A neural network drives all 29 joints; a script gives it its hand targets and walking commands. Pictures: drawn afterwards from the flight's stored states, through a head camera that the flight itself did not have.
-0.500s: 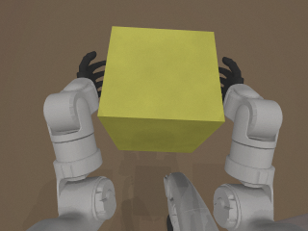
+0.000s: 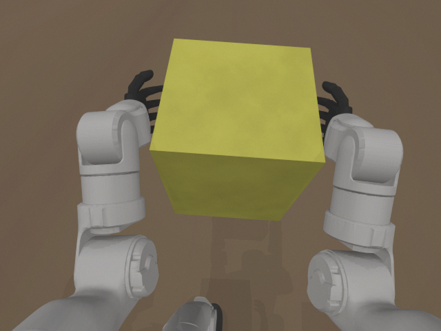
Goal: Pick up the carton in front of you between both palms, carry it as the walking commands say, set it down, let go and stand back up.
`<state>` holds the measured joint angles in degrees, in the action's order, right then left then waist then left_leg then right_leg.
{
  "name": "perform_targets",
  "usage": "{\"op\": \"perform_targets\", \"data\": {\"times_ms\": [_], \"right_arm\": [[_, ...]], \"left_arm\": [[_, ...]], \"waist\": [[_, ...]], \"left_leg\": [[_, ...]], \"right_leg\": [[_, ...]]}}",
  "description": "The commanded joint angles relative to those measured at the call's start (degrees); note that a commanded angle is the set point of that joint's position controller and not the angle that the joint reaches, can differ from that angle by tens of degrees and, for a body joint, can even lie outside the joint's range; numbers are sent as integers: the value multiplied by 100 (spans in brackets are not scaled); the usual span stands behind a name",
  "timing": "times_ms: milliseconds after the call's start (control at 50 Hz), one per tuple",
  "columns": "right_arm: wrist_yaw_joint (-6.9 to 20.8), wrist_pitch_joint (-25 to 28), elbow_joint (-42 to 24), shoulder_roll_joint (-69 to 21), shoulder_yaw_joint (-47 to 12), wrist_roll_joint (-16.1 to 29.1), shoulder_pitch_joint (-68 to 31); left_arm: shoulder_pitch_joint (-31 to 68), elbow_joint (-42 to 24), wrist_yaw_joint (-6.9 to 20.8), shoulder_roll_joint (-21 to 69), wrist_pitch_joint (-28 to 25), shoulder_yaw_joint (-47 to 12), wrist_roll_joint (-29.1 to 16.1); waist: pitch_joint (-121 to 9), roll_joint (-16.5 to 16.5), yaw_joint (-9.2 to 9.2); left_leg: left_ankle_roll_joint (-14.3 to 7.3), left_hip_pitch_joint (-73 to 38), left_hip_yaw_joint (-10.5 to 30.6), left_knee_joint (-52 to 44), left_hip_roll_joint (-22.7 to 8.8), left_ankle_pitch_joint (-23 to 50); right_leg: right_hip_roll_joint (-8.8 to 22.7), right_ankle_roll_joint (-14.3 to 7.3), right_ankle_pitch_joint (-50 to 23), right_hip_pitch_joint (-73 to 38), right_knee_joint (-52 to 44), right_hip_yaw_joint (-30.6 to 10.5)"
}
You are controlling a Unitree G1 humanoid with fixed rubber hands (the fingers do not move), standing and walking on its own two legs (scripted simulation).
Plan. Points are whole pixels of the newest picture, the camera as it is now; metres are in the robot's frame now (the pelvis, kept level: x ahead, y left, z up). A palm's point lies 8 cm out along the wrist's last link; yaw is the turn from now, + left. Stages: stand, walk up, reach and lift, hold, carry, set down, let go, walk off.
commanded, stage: carry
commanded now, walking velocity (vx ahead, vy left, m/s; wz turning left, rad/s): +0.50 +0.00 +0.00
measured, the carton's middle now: (233, 142) +0.41 +0.04 +0.11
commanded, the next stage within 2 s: none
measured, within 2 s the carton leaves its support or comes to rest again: neither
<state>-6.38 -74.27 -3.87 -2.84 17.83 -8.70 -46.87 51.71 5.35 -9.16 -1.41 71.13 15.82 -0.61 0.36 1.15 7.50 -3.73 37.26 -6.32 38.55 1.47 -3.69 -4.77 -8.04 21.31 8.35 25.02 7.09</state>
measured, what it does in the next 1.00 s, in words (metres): walks ahead: left foot, then right foot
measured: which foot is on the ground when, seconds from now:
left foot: up 0.00-0.04, down 0.06-0.50, up 0.52-0.78, down 0.80-1.00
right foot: down 0.00-0.08, up 0.10-0.46, down 0.48-1.00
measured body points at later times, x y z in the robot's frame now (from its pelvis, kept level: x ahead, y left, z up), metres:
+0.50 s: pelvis +0.35 -0.04 +0.00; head +0.36 -0.03 +0.45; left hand +0.66 +0.11 +0.07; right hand +0.65 -0.20 +0.07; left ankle +0.19 +0.07 -0.72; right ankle +0.43 -0.14 -0.74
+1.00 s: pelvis +0.58 -0.03 +0.00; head +0.56 -0.02 +0.45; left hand +0.87 +0.10 +0.08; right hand +0.85 -0.20 +0.09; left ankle +0.63 +0.05 -0.73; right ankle +0.47 -0.14 -0.73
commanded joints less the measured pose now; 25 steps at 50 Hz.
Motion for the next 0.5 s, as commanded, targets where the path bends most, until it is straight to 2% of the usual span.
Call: {"op": "perform_targets", "data": {"times_ms": [0,20,40,60,80,100,120,140,160,180,220,260,320,360,400,420,440,460,480], "right_arm": [[911,-41,671,-4721,-3561,1959,-3780],[953,-87,744,-4898,-3623,2140,-3885],[999,-124,811,-5052,-3651,2310,-3949],[1060,-155,861,-5183,-3656,2490,-4016],[1102,-180,995,-5248,-3574,2642,-4106],[1139,-201,1120,-5350,-3532,2794,-4148],[1207,-197,1064,-5716,-3612,2989,-4235],[1284,-187,880,-6040,-3674,3196,-4533],[1356,-174,740,-6334,-3764,3373,-4784],[1419,-152,704,-6589,-3808,3508,-4868],[1511,-86,677,-6895,-3747,3557,-4567],[1553,0,628,-7057,-3670,3386,-3967],[1549,171,194,-7011,-3706,2953,-2686],[1511,286,-284,-6812,-3899,2656,-1769],[1484,397,-730,-6582,-4192,2399,-934],[1484,453,-910,-6478,-4351,2316,-550],[1473,505,-1073,-6362,-4546,2216,-31],[1476,564,-1192,-6225,-4700,2145,238],[1510,569,-1298,-6273,-4890,2214,338]], "left_arm": [[3538,270,1875,6175,346,-3505,-2453],[3522,376,1862,6147,384,-3376,-2360],[3561,444,1844,6109,417,-3282,-2244],[3552,489,1816,6000,456,-3195,-2100],[3486,702,1787,6012,525,-3086,-2010],[3387,807,1718,6017,544,-2907,-1885],[3397,671,1643,5937,539,-2784,-1729],[3407,539,1580,5945,531,-2682,-1590],[3306,458,1523,5939,513,-2564,-1424],[3123,426,1480,5951,493,-2481,-1281],[2620,350,1438,6109,430,-2467,-1087],[2100,187,1426,6355,331,-2584,-965],[1281,-405,1437,6712,136,-3056,-919],[798,-1002,1456,6909,13,-3575,-1011],[309,-1567,1512,7018,-96,-4126,-1171],[32,-1810,1562,7031,-154,-4378,-1255],[-240,-2050,1624,7017,-202,-4591,-1338],[-605,-2144,1690,6976,-247,-4754,-1384],[-787,-2224,1730,6705,-316,-4839,-1316]], "waist": [[-2564,820,-516],[-2682,808,-768],[-2810,648,-1014],[-2952,54,-1177],[-3090,-1093,-1122],[-3256,-1136,-1238],[-3007,-658,-1207],[-2704,-116,-1070],[-2469,61,-985],[-2403,71,-933],[-2359,-195,-918],[-2309,-474,-910],[-2313,-824,-895],[-2343,-1069,-933],[-2471,-1221,-937],[-2629,-1174,-859],[-2879,-1032,-821],[-3146,-809,-679],[-3727,399,-580]], "left_leg": [[-157,-1664,-660,-909,346,689],[-247,-2485,-638,-1250,291,826],[-357,-3496,-316,-1422,54,873],[-625,-4642,989,-1136,-979,1655],[-1417,-5660,2913,-973,-2302,3138],[-1993,-5824,3855,-1427,-2497,1398],[-1800,-5343,3654,-1743,-2283,338],[-1454,-4772,3165,-1962,-2075,163],[-1231,-4333,2789,-2135,-2015,323],[-1051,-4001,2534,-2319,-1937,188],[-842,-3787,1950,-2565,-1791,366],[-697,-3962,1471,-2609,-1679,1132],[-325,-4336,608,-2502,-1413,2282],[-205,-4740,205,-2317,-1283,2847],[-104,-5062,-135,-1813,-1154,3526],[0,-4894,-387,-1245,-1063,3694],[167,-4269,-562,-561,-1010,3435],[333,-3261,-482,281,-980,2293],[493,-1631,-274,1808,-629,438]], "right_leg": [[1234,319,-6796,-1220,818,-401],[1232,425,-6559,-825,1371,-231],[1148,543,-5663,-141,2070,-145],[861,611,-3048,1062,3198,-173],[17,793,977,2621,4666,-372],[18,741,1214,3554,5711,-886],[384,590,811,3728,5572,-1138],[550,544,376,3591,5072,-1051],[659,586,159,3399,4611,-913],[775,643,4,3088,4164,-858],[799,793,-89,2681,3186,-588],[767,899,-339,2512,2133,-353],[568,893,-1288,2117,894,79],[475,860,-1718,2000,341,255],[330,823,-2065,1620,-201,515],[240,774,-2341,936,-574,687],[328,650,-2431,-154,-724,655],[897,436,-2330,-1363,-498,78],[2258,-238,-3001,-2873,-43,-1971]]}}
